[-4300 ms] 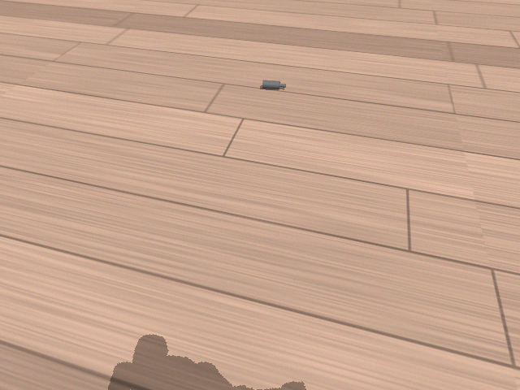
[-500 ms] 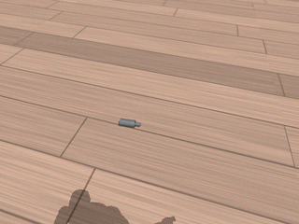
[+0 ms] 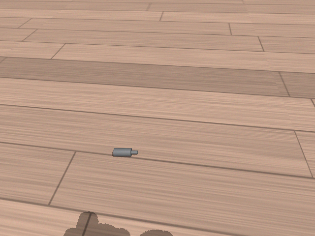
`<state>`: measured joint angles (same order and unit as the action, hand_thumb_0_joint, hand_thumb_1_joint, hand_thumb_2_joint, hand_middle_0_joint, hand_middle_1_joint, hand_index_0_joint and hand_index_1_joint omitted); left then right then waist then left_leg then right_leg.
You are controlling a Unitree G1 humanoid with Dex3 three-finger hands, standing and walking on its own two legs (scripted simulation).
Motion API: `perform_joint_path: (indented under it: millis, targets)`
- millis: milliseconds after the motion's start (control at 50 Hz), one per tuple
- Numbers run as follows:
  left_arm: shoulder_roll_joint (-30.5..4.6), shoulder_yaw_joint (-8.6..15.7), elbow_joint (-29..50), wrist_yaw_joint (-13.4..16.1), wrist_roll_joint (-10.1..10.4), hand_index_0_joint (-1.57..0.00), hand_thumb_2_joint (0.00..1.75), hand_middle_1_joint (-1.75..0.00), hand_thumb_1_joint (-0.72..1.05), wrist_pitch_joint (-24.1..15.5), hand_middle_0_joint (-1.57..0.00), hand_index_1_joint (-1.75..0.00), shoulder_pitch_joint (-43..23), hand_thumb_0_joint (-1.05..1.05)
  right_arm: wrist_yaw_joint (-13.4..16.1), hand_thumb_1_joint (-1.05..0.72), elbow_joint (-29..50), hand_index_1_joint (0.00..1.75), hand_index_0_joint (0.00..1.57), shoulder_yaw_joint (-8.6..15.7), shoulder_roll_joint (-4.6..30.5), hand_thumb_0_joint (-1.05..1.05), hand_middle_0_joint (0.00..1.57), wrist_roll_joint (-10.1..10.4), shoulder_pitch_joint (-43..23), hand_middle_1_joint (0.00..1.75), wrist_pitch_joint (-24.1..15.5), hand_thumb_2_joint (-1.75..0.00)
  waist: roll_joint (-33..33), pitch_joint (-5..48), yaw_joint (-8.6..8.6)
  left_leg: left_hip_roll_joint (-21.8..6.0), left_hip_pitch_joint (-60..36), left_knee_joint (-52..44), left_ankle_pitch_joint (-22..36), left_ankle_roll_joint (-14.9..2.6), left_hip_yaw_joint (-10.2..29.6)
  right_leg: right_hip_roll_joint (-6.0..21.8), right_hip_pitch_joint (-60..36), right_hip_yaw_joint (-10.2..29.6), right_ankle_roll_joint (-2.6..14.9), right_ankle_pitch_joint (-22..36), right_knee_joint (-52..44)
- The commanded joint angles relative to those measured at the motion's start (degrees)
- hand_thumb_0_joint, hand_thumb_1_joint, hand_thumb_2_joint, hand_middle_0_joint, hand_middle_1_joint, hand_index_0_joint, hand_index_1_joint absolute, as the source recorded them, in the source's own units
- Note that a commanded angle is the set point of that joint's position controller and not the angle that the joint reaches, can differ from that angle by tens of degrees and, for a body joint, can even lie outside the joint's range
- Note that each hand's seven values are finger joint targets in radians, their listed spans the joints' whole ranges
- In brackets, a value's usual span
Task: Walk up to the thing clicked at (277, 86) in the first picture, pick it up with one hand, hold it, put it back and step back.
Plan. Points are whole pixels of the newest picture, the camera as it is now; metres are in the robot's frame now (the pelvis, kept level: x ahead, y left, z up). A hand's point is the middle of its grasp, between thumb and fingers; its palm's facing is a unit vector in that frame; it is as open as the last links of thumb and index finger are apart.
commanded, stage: walk up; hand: left
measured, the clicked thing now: (126, 152) +0.83 +0.26 -0.74
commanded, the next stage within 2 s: none
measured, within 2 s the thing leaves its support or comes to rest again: neither
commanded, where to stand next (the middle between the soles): +0.32 +0.00 m, yaw +1 degrees
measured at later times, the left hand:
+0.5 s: hand out of the picture +0.17 +0.29 -0.16, palm faces +0.01 -0.94 -0.34, open 7.4 cm
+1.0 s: hand (72, 216) +0.24 +0.28 -0.15, palm faces -0.04 -0.92 -0.40, open 7.4 cm
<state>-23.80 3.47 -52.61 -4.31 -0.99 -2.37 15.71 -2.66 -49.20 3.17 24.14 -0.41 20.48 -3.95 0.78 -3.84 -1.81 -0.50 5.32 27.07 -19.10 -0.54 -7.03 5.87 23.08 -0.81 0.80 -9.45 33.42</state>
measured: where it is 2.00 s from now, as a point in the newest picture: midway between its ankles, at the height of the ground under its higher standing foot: outside the picture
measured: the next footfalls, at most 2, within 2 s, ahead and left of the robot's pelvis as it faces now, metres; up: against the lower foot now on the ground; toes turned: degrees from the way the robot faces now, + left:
right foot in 0.02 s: +0.15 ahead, -0.14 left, +0.00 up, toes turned -4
left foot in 0.48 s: +0.28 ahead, +0.13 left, +0.00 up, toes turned +4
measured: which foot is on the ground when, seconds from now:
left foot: down 0.00-0.06, up 0.08-0.46, down 0.48-1.00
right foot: up 0.00-0.00, down 0.02-0.50, up 0.52-0.90, down 0.92-1.00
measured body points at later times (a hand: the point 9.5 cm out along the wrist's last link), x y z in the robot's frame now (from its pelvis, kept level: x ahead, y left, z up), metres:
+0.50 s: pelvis +0.14 +0.01 -0.01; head +0.15 +0.03 +0.44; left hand +0.17 +0.33 -0.13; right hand +0.22 -0.32 -0.10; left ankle +0.24 +0.13 -0.73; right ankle +0.11 -0.13 -0.73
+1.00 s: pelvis +0.19 +0.01 -0.01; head +0.22 +0.00 +0.44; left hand +0.24 +0.33 -0.13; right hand +0.29 -0.29 -0.14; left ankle +0.24 +0.12 -0.73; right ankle +0.24 -0.12 -0.73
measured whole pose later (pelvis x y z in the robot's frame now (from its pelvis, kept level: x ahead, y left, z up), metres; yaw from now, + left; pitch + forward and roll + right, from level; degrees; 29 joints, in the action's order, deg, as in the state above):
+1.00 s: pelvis +0.19 +0.01 -0.01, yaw -1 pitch -4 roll -1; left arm -20.9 1.1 -57.1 0.2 -0.8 -0.8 12.7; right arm 0.1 -52.1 0.8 21.4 0.7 8.9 -0.4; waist -2.6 -7.5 0.4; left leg -2.8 18.2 38.7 -19.3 -0.9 -4.6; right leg 1.1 16.7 -0.4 -0.8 -14.9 35.3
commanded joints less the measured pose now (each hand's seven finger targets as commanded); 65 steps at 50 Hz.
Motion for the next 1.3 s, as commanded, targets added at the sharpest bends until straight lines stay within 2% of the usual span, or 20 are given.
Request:
perform_joint_path:
  millis: [0, 40, 60, 140, 180, 300, 380, 440, 460, 480, 500, 520, 620, 840, 880, 940, 960, 1040, 1120, 1280]
  targets:
    - [-13.1, 4.2, 2.1, 1.7, -0.2, -0.2, 0.9, -0.3, 0.9, -3.5, -0.2, -0.3, 7.2, 0.0, 1.0, -0.9, 5.7, 0.3, 0.2, 2.7, 9.8, 0.0, 0.2, 0.0, -0.1, 0.3, -1.1, -0.9, 5.0, 7.3, 5.43, -8.6, 10.6, 12.3, 11.6, -7.06, 6.4, -1.7, -22.2, 1.7, 1.99, -4.3, -7.7]
    - [-19.4, 5.5, 3.6, 2.8, -0.1, -0.2, 0.9, -0.3, 0.9, -4.0, -0.2, -0.3, 9.5, 0.0, 0.9, -0.9, 5.8, 0.3, 0.2, 1.2, 7.3, 0.0, 0.2, 0.3, 2.4, 0.3, -0.7, -0.9, 16.5, 7.8, 6.28, 3.1, 30.0, 32.7, -10.3, -1.94, 3.6, 17.3, -31.3, 33.9, 9.83, -12.9, -19.1]
    - [-19.9, 5.4, 3.4, 2.8, 0.7, -0.2, 0.9, -0.3, 0.9, -3.5, -0.2, -0.3, 8.2, 0.0, 1.7, -0.9, 4.7, 0.3, 0.2, 2.5, 12.5, 0.0, 0.2, -0.3, 0.3, 0.3, -0.2, -0.9, 12.4, 5.4, 6.69, -0.3, 30.9, 36.3, -11.6, -2.08, 7.1, 19.5, -28.0, 36.0, 14.03, -10.1, -17.8]
    - [-14.0, 3.3, 5.5, 3.4, 1.9, -0.2, 0.9, -0.3, 0.9, -3.1, -0.2, -0.3, 2.3, 0.0, 1.1, -0.9, 1.3, 0.3, 0.2, 2.6, 10.9, 0.0, 0.2, 0.9, 2.3, 0.3, 0.5, -0.9, 8.9, 0.9, 2.36, -3.0, 24.9, 32.8, -2.4, -1.36, 10.5, 9.0, -16.4, 13.0, 9.05, 4.3, -16.8]
    - [-13.9, 3.2, 6.3, 3.3, 1.4, -0.2, 0.9, -0.3, 0.9, -3.3, -0.2, -0.3, 1.9, 0.0, 0.5, -0.9, 1.2, 0.3, 0.2, 2.7, 10.4, 0.0, 0.2, 0.4, 2.3, 0.3, 1.0, -0.9, 9.6, 1.2, 2.19, -2.7, 23.5, 31.3, 1.3, -0.74, 8.9, 7.6, -13.7, 9.4, 10.41, 4.5, -17.8]
    - [-14.6, 3.8, 8.5, 2.7, 0.4, -0.2, 0.9, -0.3, 0.9, -3.1, -0.2, -0.3, 1.7, 0.0, -0.6, -0.9, 2.3, 0.3, 0.2, 3.2, 9.8, 0.0, 0.2, -0.8, -3.6, 0.3, 1.0, -0.9, 9.0, -2.3, 3.64, -5.4, 24.4, 17.4, 5.3, 1.32, 7.1, 9.0, -10.7, 7.3, 12.16, -12.1, -21.6]
    - [-15.0, 3.8, 8.7, 2.4, 0.4, -0.2, 0.9, -0.3, 0.9, -2.8, -0.2, -0.3, 2.5, 0.0, -0.8, -0.9, 2.6, 0.3, 0.2, 3.4, 9.1, 0.0, 0.2, -1.0, -5.8, 0.3, -0.3, -0.9, 7.2, -1.6, 4.25, -4.5, 17.4, 8.3, 8.0, 0.58, 5.6, 8.9, -9.4, 6.3, 11.42, -10.6, -17.2]
    - [-14.2, 3.1, 9.4, 2.4, 0.4, -0.2, 0.9, -0.3, 0.9, -2.2, -0.2, -0.3, -0.1, 0.0, -0.1, -0.9, -0.1, 0.3, 0.2, 4.4, 10.4, 0.0, 0.2, -1.1, 1.5, 0.3, -1.2, -0.9, 1.9, 2.3, -0.96, -2.0, 2.0, 3.4, 8.2, -0.96, 3.7, 7.1, -2.6, 4.4, 9.05, -10.5, -6.6]
    - [-11.4, 2.0, 9.5, 2.4, 0.1, -0.2, 0.9, -0.3, 0.9, -2.0, -0.2, -0.3, 1.8, 0.0, 0.5, -0.9, -1.7, 0.3, 0.2, 5.3, 12.8, 0.0, 0.2, -1.1, 6.4, 0.3, -1.5, -0.9, -5.7, 5.4, -3.14, -2.0, -7.0, 2.0, 3.3, -2.0, 5.9, 4.3, 2.0, 1.8, 7.25, -7.6, 4.5]
    - [-6.6, 0.6, 9.2, 2.3, 0.5, -0.2, 0.9, -0.3, 0.9, -1.8, -0.2, -0.3, 4.4, 0.0, 1.3, -0.9, -1.6, 0.3, 0.2, 6.2, 16.7, 0.0, 0.2, -1.6, 9.3, 0.3, -1.8, -0.9, -19.9, 5.7, -3.98, -12.0, -8.6, -7.5, -9.8, -4.63, 22.0, -2.4, 8.1, -4.1, 3.67, -13.5, 21.7]
    - [-7.0, 0.7, 8.0, 3.1, 1.3, -0.2, 0.9, -0.3, 0.9, -0.8, -0.2, -0.3, 7.0, 0.0, 1.9, -0.9, 0.9, 0.3, 0.2, 5.8, 18.5, 0.0, 0.2, -1.3, 5.5, 0.3, -1.8, -0.9, -17.1, 2.6, -1.05, -21.9, -4.8, -15.3, -10.0, -8.39, 41.6, -8.7, 14.5, -0.1, 1.63, -19.7, 26.9]
    - [-12.6, 2.0, 6.3, 4.1, 0.9, -0.2, 0.9, -0.3, 0.9, 0.0, -0.2, -0.3, 7.5, 0.0, 1.7, -0.9, 1.8, 0.3, 0.2, 5.9, 18.8, 0.0, 0.2, 0.2, 2.2, 0.3, -1.4, -0.9, -12.3, 0.9, -0.19, -24.5, 0.0, -13.9, -8.6, -12.82, 42.3, -4.5, 11.8, 3.6, 2.39, -21.7, 30.3]
    - [-10.9, 1.6, 3.2, 3.8, 1.2, -0.2, 0.9, -0.3, 0.9, 0.9, -0.2, -0.3, 7.6, 0.0, 2.7, -0.9, 2.7, 0.3, 0.2, 3.5, 12.5, 0.0, 0.2, 0.3, -1.3, 0.3, -1.7, -0.9, -9.1, 1.3, 2.16, -14.1, 5.5, -9.0, 24.1, -6.93, 16.5, -2.7, 4.0, 6.3, 0.92, -11.6, 26.2]
    - [-8.2, 0.6, -0.4, 4.9, 1.1, -0.2, 0.9, -0.3, 0.9, 1.5, -0.2, -0.3, 2.0, 0.0, 3.3, -0.9, 2.8, 0.3, 0.2, 2.5, 12.1, 0.0, 0.2, 0.3, -7.9, 0.3, 1.2, -0.9, -9.3, 5.5, 2.01, -14.9, 8.1, 0.5, 31.1, -11.05, 11.2, -3.5, -7.3, -0.2, -0.75, -7.4, 6.1]
    - [-8.4, 0.7, -1.8, 5.1, 0.7, -0.2, 0.9, -0.3, 0.9, 0.8, -0.2, -0.3, 2.9, 0.0, 3.2, -0.9, 2.5, 0.3, 0.2, 1.8, 11.3, 0.0, 0.2, 0.8, -10.1, 0.3, 1.9, -0.9, -5.7, 7.1, 3.71, -12.8, 10.3, 5.3, 23.5, -8.3, 10.2, -4.1, -13.9, -0.1, 0.59, -1.3, -4.9]
    - [-13.9, 1.3, 0.2, 5.2, -0.1, -0.2, 0.9, -0.3, 0.9, -0.6, -0.2, -0.3, -5.1, 0.0, 3.0, -0.9, 1.0, 0.3, 0.2, -0.4, 5.1, 0.0, 0.2, 1.4, -8.0, 0.3, 2.5, -0.9, 9.7, 4.3, 0.52, -1.6, 14.8, 11.5, -4.1, -0.17, 5.7, 12.0, -10.6, 22.2, 8.7, 5.5, -14.7]
    - [-15.4, 1.1, 0.4, 5.0, 0.2, -0.2, 0.9, -0.3, 0.9, -0.3, -0.2, -0.3, -9.0, 0.0, 3.4, -0.9, -1.2, 0.3, 0.2, 0.5, 7.5, 0.0, 0.2, 1.1, -8.2, 0.3, 2.8, -0.9, 10.9, 3.8, 0.61, -1.6, 7.5, 11.7, -8.2, -0.78, 6.3, 13.3, -2.9, 21.3, 11.59, 4.6, -12.7]
    - [-10.3, -0.6, -1.3, 4.8, 0.7, -0.2, 0.9, -0.3, 0.9, 0.1, -0.2, -0.3, -9.5, 0.0, 2.5, -0.9, -4.5, 0.3, 0.2, 0.6, 9.0, 0.0, 0.2, 1.0, -12.1, 0.3, 2.3, -0.9, 8.1, 3.7, 0.84, -5.2, 3.0, 0.1, 4.3, -2.08, 9.3, 3.0, -2.7, 8.9, 1.95, -6.5, -12.4]
    - [-9.7, -0.6, -2.8, 4.3, 0.7, -0.2, 0.9, -0.3, 0.9, 0.6, -0.2, -0.3, -11.2, 0.0, 2.1, -0.9, -7.1, 0.3, 0.2, -0.2, 9.2, 0.0, 0.2, 0.2, -13.8, 0.3, 2.1, -0.9, 5.3, 2.3, 1.82, -6.0, 6.1, -5.2, -3.8, -1.9, 11.3, 2.3, -4.1, 9.7, 1.39, -19.1, -16.6]
    - [-8.5, -0.8, -6.6, 3.9, 0.9, -0.2, 0.9, -0.3, 0.9, 0.5, -0.2, -0.3, -11.5, 0.0, 2.1, -0.9, -11.1, 0.3, 0.2, -1.2, 8.8, 0.0, 0.2, -0.3, -16.1, 0.3, 1.1, -0.9, -2.2, 2.4, 3.04, -7.8, 10.1, -12.1, -1.9, -1.28, 13.0, 0.8, -13.3, 6.8, 1.59, -6.9, -15.4]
